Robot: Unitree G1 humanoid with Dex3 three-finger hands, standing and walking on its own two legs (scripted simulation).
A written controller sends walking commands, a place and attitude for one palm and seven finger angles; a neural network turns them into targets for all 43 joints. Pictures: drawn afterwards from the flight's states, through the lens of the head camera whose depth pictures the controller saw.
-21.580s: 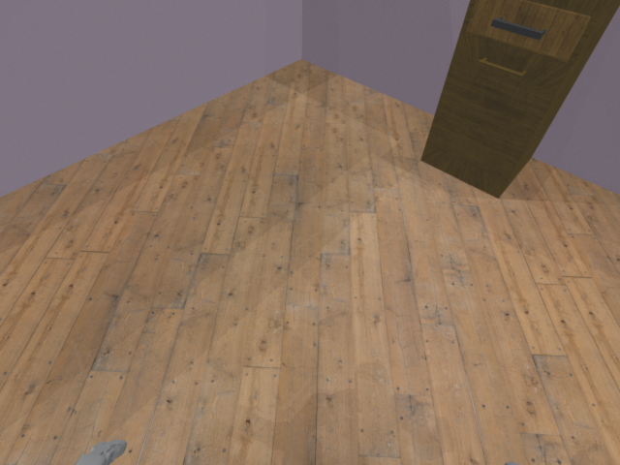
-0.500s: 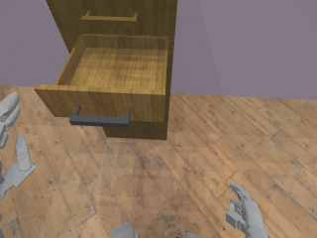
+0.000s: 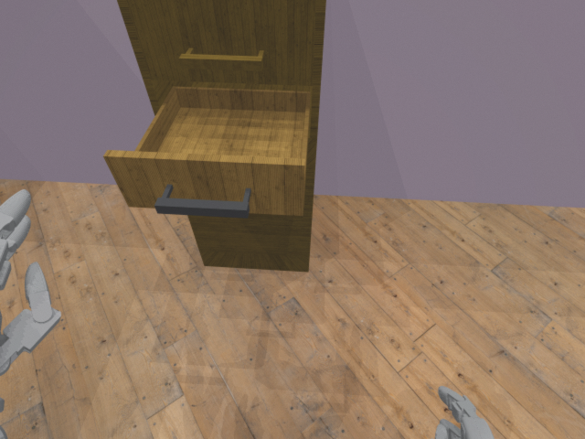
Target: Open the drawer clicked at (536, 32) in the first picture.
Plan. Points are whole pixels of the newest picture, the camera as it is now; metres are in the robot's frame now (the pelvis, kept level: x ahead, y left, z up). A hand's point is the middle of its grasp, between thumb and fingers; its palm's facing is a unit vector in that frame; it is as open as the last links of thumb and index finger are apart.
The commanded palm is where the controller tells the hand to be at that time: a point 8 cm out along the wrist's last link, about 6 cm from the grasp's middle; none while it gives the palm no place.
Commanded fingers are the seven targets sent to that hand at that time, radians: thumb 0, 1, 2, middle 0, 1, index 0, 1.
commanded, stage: stop stepping back and stand still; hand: left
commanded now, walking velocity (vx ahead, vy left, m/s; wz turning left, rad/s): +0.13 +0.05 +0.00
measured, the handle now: (205, 199) +0.54 +0.20 -0.03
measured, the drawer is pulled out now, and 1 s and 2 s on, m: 0.29 0.29 0.29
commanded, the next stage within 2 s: let the arm hang, fingers relaxed in 0.26 s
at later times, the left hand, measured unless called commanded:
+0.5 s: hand (119, 387) +0.19 +0.24 -0.02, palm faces +0.16 -0.89 -0.43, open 7.4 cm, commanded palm none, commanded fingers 0.00 0.90 0.90 -0.20 -0.30 -0.20 -0.30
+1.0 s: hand out of the picture -0.02 +0.21 -0.16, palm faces +0.01 -0.97 -0.24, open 7.3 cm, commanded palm none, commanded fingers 0.00 0.90 0.90 -0.20 -0.30 -0.20 -0.30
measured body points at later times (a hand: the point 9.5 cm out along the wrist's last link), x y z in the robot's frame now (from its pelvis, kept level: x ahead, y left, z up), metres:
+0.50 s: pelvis -0.01 +0.00 -0.01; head -0.01 -0.02 +0.44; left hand +0.18 +0.29 +0.00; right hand +0.13 -0.24 -0.14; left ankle -0.02 +0.12 -0.73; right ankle +0.02 -0.09 -0.73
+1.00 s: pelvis -0.01 +0.02 +0.01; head +0.01 +0.01 +0.46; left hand -0.02 +0.26 -0.14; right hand -0.03 -0.19 -0.16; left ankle -0.02 +0.12 -0.73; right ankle +0.02 -0.09 -0.73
